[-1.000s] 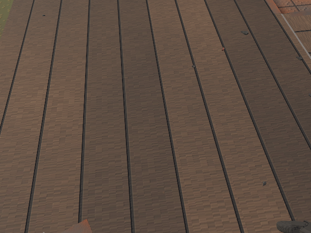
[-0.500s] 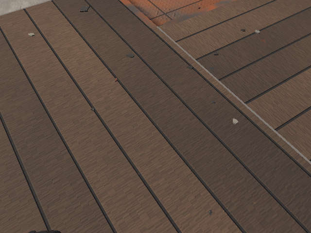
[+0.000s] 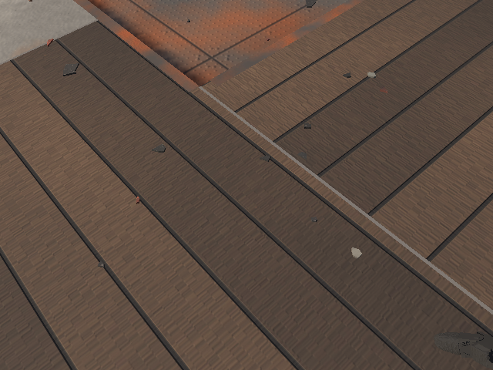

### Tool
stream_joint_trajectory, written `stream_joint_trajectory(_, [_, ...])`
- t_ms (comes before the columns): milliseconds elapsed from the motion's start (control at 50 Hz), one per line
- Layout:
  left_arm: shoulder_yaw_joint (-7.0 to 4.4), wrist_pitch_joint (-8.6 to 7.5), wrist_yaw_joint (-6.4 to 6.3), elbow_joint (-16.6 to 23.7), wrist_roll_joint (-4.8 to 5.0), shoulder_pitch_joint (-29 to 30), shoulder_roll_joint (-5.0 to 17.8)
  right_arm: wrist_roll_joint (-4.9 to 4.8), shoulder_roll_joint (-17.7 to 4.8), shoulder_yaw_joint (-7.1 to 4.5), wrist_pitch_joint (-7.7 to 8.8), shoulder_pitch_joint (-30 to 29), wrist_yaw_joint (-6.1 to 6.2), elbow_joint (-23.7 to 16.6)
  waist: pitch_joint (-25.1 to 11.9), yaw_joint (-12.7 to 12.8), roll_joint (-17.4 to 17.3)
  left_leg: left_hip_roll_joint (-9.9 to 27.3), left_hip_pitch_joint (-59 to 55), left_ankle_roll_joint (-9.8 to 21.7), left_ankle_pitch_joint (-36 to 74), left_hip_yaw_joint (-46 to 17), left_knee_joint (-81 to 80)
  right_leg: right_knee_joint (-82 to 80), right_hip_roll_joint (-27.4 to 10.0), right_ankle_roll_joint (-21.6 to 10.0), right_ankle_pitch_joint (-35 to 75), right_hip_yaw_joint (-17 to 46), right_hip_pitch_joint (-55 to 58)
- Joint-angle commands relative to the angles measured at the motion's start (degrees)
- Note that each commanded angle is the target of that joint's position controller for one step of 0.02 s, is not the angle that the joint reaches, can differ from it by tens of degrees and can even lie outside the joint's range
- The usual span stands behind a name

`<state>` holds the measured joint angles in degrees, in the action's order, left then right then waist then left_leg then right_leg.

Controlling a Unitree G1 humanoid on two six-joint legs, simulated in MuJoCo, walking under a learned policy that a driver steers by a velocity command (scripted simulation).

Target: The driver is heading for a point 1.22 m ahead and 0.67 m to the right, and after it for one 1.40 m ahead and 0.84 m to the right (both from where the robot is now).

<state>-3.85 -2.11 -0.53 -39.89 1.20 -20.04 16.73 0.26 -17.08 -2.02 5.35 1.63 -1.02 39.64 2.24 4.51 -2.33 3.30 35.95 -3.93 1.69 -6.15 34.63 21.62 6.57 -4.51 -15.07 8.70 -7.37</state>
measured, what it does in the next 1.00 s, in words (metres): walks ahead, turning right: left foot, then right foot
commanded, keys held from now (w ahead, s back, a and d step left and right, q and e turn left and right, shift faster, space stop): w+e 0.14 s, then w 0.50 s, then w+e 0.36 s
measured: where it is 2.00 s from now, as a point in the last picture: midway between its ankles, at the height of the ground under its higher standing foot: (411, 202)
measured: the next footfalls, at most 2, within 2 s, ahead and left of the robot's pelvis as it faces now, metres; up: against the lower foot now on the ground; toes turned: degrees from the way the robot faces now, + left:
left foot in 0.12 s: +0.25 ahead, +0.14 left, +0.00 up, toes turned -8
right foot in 0.60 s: +0.45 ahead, -0.16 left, +0.00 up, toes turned -12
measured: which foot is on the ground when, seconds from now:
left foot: up 0.00-0.10, down 0.12-0.62, up 0.64-1.00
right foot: down 0.00-0.12, up 0.14-0.58, down 0.60-1.00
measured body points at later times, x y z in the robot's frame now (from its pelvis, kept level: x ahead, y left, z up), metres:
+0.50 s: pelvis +0.27 +0.01 +0.00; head +0.30 +0.01 +0.45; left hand +0.53 +0.19 -0.08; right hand +0.20 -0.26 -0.13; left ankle +0.21 +0.15 -0.74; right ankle +0.39 -0.16 -0.71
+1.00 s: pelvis +0.52 -0.08 +0.00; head +0.55 -0.10 +0.45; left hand +0.61 +0.20 -0.11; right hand +0.68 -0.37 -0.08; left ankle +0.74 +0.02 -0.71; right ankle +0.42 -0.15 -0.74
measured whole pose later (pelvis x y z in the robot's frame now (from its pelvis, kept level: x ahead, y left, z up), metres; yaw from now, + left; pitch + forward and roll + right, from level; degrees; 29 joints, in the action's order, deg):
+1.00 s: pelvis +0.52 -0.08 +0.00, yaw -19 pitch +2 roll -1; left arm -3.7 -3.1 -0.6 -45.9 1.4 -23.7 16.3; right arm -0.2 -16.4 -1.6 5.3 0.3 -1.6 41.6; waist 1.4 5.8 -2.9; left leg 2.8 33.3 -2.5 3.1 -5.0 30.3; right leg 18.0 4.7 -3.1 -16.0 5.4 -3.3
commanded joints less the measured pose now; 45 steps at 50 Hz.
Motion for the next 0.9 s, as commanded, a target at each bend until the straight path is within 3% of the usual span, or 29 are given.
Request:
stream_joint_trajectory(20, [-2.75, -0.43, -0.52, 2.32, 0.49, -0.8, 9.41, -0.64, -5.65, -1.63, 1.24, -4.63, -0.45, -4.78, -1.54, -0.79, 7.16, -2.84, -9.26, 0.8, 1.42, 0.91, -4.85, -3.21, -13.17, -7.38, 6.91, 12.47, -4.57])
stream_joint_trajectory(60, [-2.84, -0.08, -0.65, 2.06, 0.31, -0.47, 9.27, -0.78, -6.89, -2.35, 1.65, -2.83, -0.55, -4.55, -1.78, -2.11, 8.85, -2.98, -11.6, 2.37, -3.95, 0.72, -5.99, 0.34, -14.15, -6.53, 7.57, 15.59, -2.04])
stream_joint_trajectory(100, [-2.08, 0.17, -0.53, 2.34, 0.03, 0.29, 6.86, -0.35, -8.46, -3.59, 2.11, 5.28, -0.05, -2.67, -5.34, -6.36, 9.06, -2.29, -23.68, 5.23, -5.57, 1.84, -9.12, 8.32, -10.94, -4.03, 10.54, 14.48, -3.42])
stream_joint_trajectory(120, [-0.75, 0.02, -0.3, 3.12, -0.68, -0.13, 3.29, 0.62, -11.21, -4.44, 2.33, 13.2, 0.42, -2.04, -12.75, -9.63, 3.67, 6.46, -37.51, 8.82, -8.45, -6.21, -8.28, 23.36, -7.48, -1.86, 4.78, 10.11, -9.33])
stream_joint_trajectory(140, [0.24, -0.4, -0.33, 4.75, 0.98, -7.48, 0.45, 1.21, -15.77, -5.64, 1.49, 18.79, 0.32, -0.07, -20.28, -6.97, -15.07, 19.28, -55.45, 18.16, -22.83, -32.42, -13.87, 42.09, 0.25, 2.28, -17.67, 1.8, -28.97])
stream_joint_trajectory(160, [-0.5, -0.54, -0.59, 3.33, 1.33, -7.61, 5.86, -0.31, -11.03, -4.7, 1.28, 18.64, -0.22, -0.17, -17.38, -7.86, -12.02, 20.42, -54.29, 18.23, -36.14, -40.36, -17.52, 50.35, -4.0, 3.23, -18.05, 2.86, -36.4])
stream_joint_trajectory(180, [-1.35, -0.36, -0.59, 3.32, 0.97, -2.03, 8.77, -0.47, -7.55, -3.77, 1.03, 16.65, -0.12, -0.39, -10.21, -9.26, -6.56, 17.74, -47.86, 15.96, -35.2, -32.14, -18.52, 52.52, -5.74, 3.65, -12.65, 2.38, -38.07])
stream_joint_trajectory(200, [-1.32, -0.21, -0.72, 3.75, 0.28, 1.32, 8.46, 0.1, -6.37, -3.24, 0.68, 14.14, -0.11, -0.48, -6.32, -8.59, -2.65, 15.22, -41.51, 14.61, -28.03, -24.73, -18.87, 51.84, -7.37, 3.93, -8.85, 0.39, -36.49])
stream_joint_trajectory(220, [-1.32, -0.44, -0.57, 4.49, -0.37, 3.95, 7.65, 0.36, -5.2, -2.83, 0.45, 12.61, -0.1, 0.06, -3.0, -7.89, -1.87, 13.01, -36.16, 14.66, -21.15, -19.51, -19.93, 49.06, -8.6, 3.96, -6.32, 0.12, -35.61])
stream_joint_trajectory(240, [-1.26, -0.53, -0.23, 4.71, -0.21, 4.23, 6.51, 0.75, -4.39, -2.42, 0.55, 11.99, 0.02, 0.43, -1.96, -6.55, -3.08, 11.3, -32.62, 14.37, -16.57, -15.53, -21.15, 46.78, -9.93, 3.74, -4.65, -0.07, -33.09])
stream_joint_trajectory(280, [-0.77, -0.42, 0.19, 4.4, 0.08, 3.65, 4.29, 0.24, -3.84, -2.3, 0.94, 12.13, -0.01, 1.42, -2.03, -5.49, -4.35, 9.8, -30.16, 15.11, -11.29, -10.83, -23.18, 42.21, -10.59, 3.77, -4.08, -1.65, -30.51])
stream_joint_trajectory(340, [0.27, -0.6, 0.55, 5.66, -0.82, 7.73, 2.29, -0.62, -6.6, -3.02, 1.14, 13.2, 0.09, 3.04, -1.13, -5.76, -2.89, 10.53, -29.67, 16.94, -4.92, -6.74, -25.73, 32.67, -11.84, 4.48, 0.17, -3.78, -31.37])
stream_joint_trajectory(380, [0.88, -1.16, 1.11, 6.1, -0.89, 10.88, 1.55, -0.9, -7.82, -3.25, 0.76, 13.65, 0.21, 3.75, -0.95, -6.7, -2.19, 9.64, -29.38, 16.41, -2.56, -3.14, -26.45, 25.17, -12.07, 4.62, 6.39, -5.21, -29.59])
stream_joint_trajectory(440, [1.22, -1.78, 1.87, 6.89, -0.46, 16.12, 1.47, -1.45, -9.13, -3.36, 0.11, 15.96, 0.3, 5.19, -0.3, -8.53, -2.28, 8.54, -28.69, 15.02, -1.21, 0.89, -26.24, 16.17, -10.62, 4.79, 13.16, -7.42, -24.89])
stream_joint_trajectory(500, [0.97, -1.96, 2.4, 8.19, -0.02, 19.85, 2.56, -2.0, -10.03, -3.5, -0.66, 18.85, 0.31, 7.0, 0.68, -9.06, -2.68, 10.68, -31.86, 14.12, -0.9, 0.69, -25.07, 11.7, -9.77, 3.64, 12.88, -7.76, -23.49])
stream_joint_trajectory(540, [0.54, -2.08, 2.64, 8.4, -0.09, 19.72, 3.68, -2.26, -10.82, -3.7, -1.3, 19.15, 0.5, 7.81, 0.59, -7.72, -3.1, 11.96, -34.18, 13.13, 2.89, 0.77, -22.72, 9.14, -8.97, 2.05, 10.11, -8.4, -20.89])
stream_joint_trajectory(560, [-0.05, -2.11, 2.58, 7.59, -0.33, 16.74, 4.65, -2.39, -11.23, -3.73, -1.62, 18.37, 0.66, 7.92, -0.98, -5.32, -2.99, 11.36, -34.18, 12.15, 9.54, 2.1, -18.93, 6.98, -7.77, 0.96, 10.06, -9.59, -15.54])
stream_joint_trajectory(580, [-1.25, -2.0, 2.27, 5.43, -0.7, 10.35, 6.62, -2.38, -10.43, -3.37, -1.8, 18.46, 0.8, 8.04, -5.02, -2.05, -1.93, 9.01, -32.73, 10.78, 17.18, 4.66, -10.88, 5.44, -6.29, -0.49, 10.22, -10.8, -5.72])
stream_joint_trajectory(600, [-2.62, -1.77, 1.68, 3.13, -0.91, 1.2, 9.59, -1.54, -8.31, -2.39, -1.71, 18.4, 0.97, 7.46, -11.23, 2.08, 0.02, 6.23, -25.85, 8.59, 13.42, 7.22, 1.65, 6.54, -9.86, -2.68, 10.25, -6.98, 8.23])
stream_joint_trajectory(620, [-3.8, -1.24, 1.02, 2.44, -1.93, -5.17, 15.7, -0.14, -2.77, -0.45, -0.87, 21.84, 0.82, 5.04, -18.95, 1.88, 12.95, -1.59, -4.62, 4.29, -9.75, 10.42, 24.11, 4.45, -24.86, -10.33, 3.89, 17.03, 28.03])
stream_joint_trajectory(640, [-3.11, -1.18, 1.24, 1.98, -0.91, -6.44, 13.45, -0.74, -3.88, -0.48, 0.2, 21.98, 0.75, 5.45, -22.88, 2.1, 16.91, -4.43, 4.11, 4.06, -34.55, 2.95, 34.44, -3.47, -29.04, -14.2, -4.29, 33.25, 29.32])
stream_joint_trajectory(660, [-1.9, -1.49, 1.57, 2.04, -0.48, -2.76, 10.49, -2.07, -8.45, -1.87, 0.91, 18.1, 0.34, 4.23, -14.44, 1.5, 12.96, -0.91, 9.6, 4.72, -31.82, 1.53, 38.01, -4.69, -26.77, -12.2, -7.47, 27.58, 23.22])
stream_joint_trajectory(680, [-1.3, -1.67, 1.74, 2.41, -0.51, 0.57, 8.7, -2.22, -8.44, -1.85, 1.29, 14.52, 0.24, 3.38, -9.04, 0.24, 10.65, 1.45, 9.75, 5.34, -26.71, 2.86, 36.32, -5.51, -23.87, -10.77, -4.74, 20.28, 16.17])
stream_joint_trajectory(700, [-0.93, -1.77, 1.98, 2.57, -0.91, 3.7, 7.49, -1.24, -7.76, -1.87, 1.39, 13.03, 0.44, 3.28, -5.36, -1.44, 7.47, 2.84, 7.8, 5.06, -22.61, 3.29, 32.78, -7.15, -21.38, -10.02, 0.11, 15.8, 9.26])
stream_joint_trajectory(740, [-0.5, -2.14, 2.1, 3.05, -1.52, 6.99, 5.77, -0.19, -6.54, -2.0, 0.64, 14.08, 0.46, 3.58, -3.57, -4.77, 8.0, 4.24, 1.63, 4.05, -17.9, 2.6, 27.87, -10.13, -18.48, -9.72, 8.55, 11.41, 1.17])
stream_joint_trajectory(780, [-0.85, -2.61, 1.73, 2.4, -1.03, 6.78, 6.28, 0.22, -5.06, -1.76, -0.04, 13.88, 0.49, 3.47, -3.34, -5.73, 7.29, 3.71, -0.16, 2.54, -15.36, 3.17, 23.94, -11.84, -17.53, -10.9, 13.26, 8.44, -1.92])
stream_joint_trajectory(840, [-1.58, -2.63, 0.69, 0.74, -0.61, 4.52, 7.99, 0.5, -3.83, -1.23, -0.17, 6.62, 0.62, 1.21, -0.82, -4.26, 5.82, 2.5, 0.35, 1.04, -6.25, 3.13, 11.64, -12.9, -15.82, -10.18, 14.27, 5.06, -3.88])
stream_joint_trajectory(900, [-2.1, -2.21, -0.05, -0.91, -0.21, 1.1, 9.4, 0.05, -2.77, -0.65, 0.33, -0.24, -0.03, -0.54, -0.02, -1.96, 5.73, -0.09, -4.3, 0.59, 2.5, 3.24, 0.7, -12.04, -14.5, -8.36, 12.56, 3.54, -5.57])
